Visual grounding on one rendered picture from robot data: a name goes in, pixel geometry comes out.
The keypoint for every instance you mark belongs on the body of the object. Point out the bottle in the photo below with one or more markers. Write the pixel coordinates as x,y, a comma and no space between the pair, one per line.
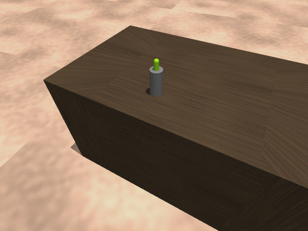
156,79

